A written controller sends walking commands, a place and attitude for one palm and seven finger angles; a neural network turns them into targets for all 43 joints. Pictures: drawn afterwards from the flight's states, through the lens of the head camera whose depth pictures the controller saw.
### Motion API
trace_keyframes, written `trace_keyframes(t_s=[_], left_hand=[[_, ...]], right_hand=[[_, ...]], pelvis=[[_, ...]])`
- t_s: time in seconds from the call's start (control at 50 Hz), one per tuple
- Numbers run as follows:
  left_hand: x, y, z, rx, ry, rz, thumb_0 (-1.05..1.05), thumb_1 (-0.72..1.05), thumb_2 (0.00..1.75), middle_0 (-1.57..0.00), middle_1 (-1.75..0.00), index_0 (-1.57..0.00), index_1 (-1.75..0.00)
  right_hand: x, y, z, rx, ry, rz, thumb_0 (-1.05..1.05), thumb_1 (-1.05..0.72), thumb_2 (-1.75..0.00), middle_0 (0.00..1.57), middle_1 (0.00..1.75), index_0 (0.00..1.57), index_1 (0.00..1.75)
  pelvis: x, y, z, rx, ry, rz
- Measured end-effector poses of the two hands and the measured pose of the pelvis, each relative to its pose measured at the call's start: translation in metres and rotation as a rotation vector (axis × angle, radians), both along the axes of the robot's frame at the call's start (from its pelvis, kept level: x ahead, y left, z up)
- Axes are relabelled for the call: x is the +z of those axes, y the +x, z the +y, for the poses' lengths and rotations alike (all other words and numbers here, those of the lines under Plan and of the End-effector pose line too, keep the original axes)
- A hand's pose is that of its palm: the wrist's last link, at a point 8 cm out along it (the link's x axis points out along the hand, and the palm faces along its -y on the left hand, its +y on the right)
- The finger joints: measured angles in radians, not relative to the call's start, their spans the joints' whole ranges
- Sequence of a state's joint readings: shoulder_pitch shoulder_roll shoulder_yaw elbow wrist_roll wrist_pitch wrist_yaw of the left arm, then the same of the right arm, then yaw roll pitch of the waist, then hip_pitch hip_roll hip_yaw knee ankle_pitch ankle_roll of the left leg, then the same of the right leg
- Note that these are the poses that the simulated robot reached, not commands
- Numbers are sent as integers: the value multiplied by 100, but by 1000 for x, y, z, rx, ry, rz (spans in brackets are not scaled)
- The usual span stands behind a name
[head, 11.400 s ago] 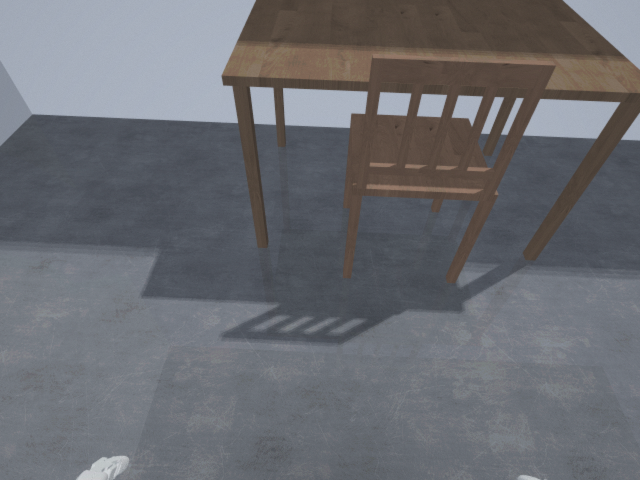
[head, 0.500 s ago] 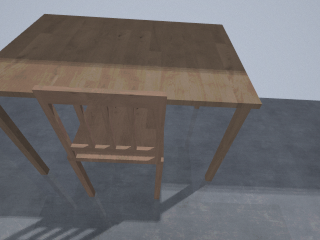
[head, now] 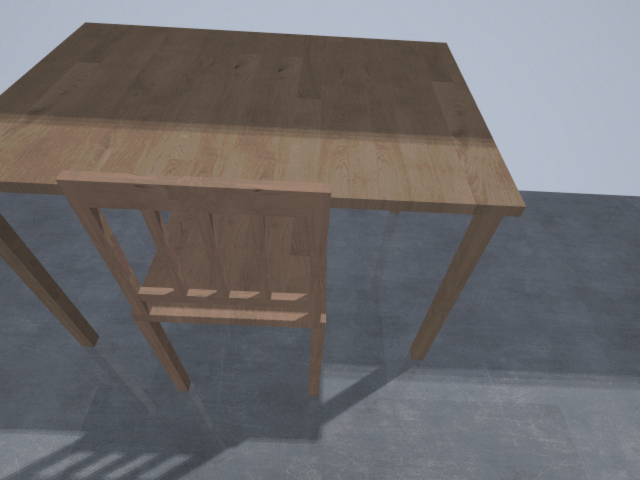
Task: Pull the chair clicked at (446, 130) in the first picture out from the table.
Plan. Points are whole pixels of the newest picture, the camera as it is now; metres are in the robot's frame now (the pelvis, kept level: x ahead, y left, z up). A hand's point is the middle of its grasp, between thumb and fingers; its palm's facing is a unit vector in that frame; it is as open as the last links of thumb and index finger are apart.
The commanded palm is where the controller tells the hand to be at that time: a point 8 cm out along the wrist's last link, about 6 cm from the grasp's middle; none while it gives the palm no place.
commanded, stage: shuffle to correct the standing spot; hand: left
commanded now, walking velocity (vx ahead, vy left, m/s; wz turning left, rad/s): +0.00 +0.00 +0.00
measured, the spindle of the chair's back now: (215, 256) +0.50 +0.23 -0.10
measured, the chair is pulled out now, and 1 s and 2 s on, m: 0.00 0.00 0.00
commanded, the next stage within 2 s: come to a stop and stand still in 0.38 s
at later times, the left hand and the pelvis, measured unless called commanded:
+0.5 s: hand out of the picture +0.00 +0.17 -0.19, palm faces +0.09 -0.99 -0.10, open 7.4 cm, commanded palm none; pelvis +0.06 +0.03 -0.01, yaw +0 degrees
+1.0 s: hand (191, 446) +0.20 +0.21 -0.18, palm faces +0.06 -0.97 -0.22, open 7.4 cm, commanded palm none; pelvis +0.12 +0.02 -0.01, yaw +3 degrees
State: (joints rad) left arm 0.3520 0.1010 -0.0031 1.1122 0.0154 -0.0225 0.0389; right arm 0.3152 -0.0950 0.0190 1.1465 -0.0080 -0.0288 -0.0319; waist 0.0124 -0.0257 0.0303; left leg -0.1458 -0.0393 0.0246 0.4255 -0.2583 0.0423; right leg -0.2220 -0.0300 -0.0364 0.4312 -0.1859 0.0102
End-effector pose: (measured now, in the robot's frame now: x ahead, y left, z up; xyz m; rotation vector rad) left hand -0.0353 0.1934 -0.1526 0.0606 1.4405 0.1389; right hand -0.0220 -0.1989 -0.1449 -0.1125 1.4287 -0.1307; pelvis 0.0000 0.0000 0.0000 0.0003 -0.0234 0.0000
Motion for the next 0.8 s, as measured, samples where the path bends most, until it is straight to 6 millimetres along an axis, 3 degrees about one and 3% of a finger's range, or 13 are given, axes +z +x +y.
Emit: trace_keyframes(t_s=[0.16,0.3,0.42,0.48,0.54,0.68,0.8], left_hand=[[-2,6,-2,1,-1,-12,0,91,90,-20,-30,-19,-30],[-7,9,3,38,-3,2,0,91,90,-20,-30,-20,-30],[-16,9,17,85,-20,52,0,91,90,-20,-30,-20,-30],[-17,19,26,53,-30,96,0,91,90,-20,-30,-19,-30],[-12,48,37,18,-21,84,0,91,90,-20,-30,-19,-30],[-4,149,63,-12,55,-72,2,94,90,-20,-30,-19,-30],[5,218,68,-42,114,-197,1,93,90,-20,-30,-19,-30]], right_hand=[[-1,4,-3,3,-2,-1,0,-91,-89,20,30,20,30],[-5,7,-7,10,-12,41,0,-91,-89,20,30,20,30],[1,26,0,24,-52,60,0,-91,-89,20,30,20,30],[4,36,9,1,-69,28,0,-91,-89,20,30,20,30],[9,36,22,-18,-65,41,0,-91,-89,20,30,20,30],[17,28,47,-24,-12,182,0,-91,-89,20,30,20,30],[2,53,36,-60,9,219,0,-90,-89,20,30,21,30]], pelvis=[[-1,5,-3,0,-1,-3],[-7,21,-1,7,-15,12],[-12,43,15,19,-28,30],[-12,57,24,3,-21,33],[-7,71,29,9,-33,36],[-1,95,29,35,-28,36],[-8,119,22,37,-6,14]])
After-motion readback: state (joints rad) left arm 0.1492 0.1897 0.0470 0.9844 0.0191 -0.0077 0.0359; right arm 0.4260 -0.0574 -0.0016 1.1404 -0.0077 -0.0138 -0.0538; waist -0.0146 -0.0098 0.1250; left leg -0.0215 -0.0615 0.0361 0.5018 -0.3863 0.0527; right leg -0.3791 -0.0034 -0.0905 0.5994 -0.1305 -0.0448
